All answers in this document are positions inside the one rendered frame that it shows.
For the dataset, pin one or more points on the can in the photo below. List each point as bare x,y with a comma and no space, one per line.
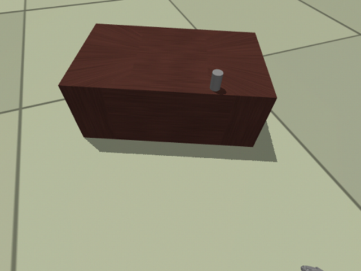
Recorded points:
216,80

